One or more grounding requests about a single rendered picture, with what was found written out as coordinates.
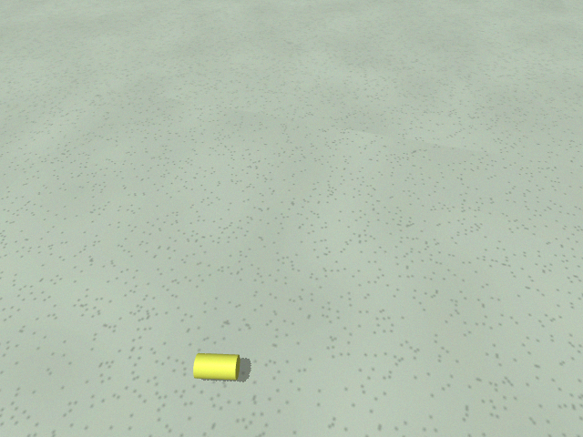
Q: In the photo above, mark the can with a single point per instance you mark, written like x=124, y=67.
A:
x=216, y=366

